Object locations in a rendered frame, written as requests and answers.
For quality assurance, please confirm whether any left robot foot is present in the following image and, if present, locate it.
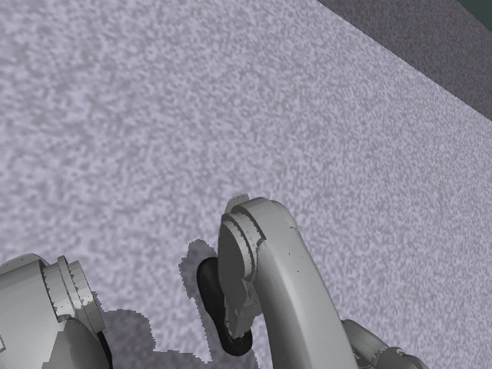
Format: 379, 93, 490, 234
97, 331, 113, 369

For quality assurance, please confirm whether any right robot arm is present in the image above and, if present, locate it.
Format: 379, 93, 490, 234
376, 347, 429, 369

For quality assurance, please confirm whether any right robot foot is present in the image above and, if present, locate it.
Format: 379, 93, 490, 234
197, 257, 253, 356

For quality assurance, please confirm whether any right robot hand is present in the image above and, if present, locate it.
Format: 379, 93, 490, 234
341, 319, 389, 369

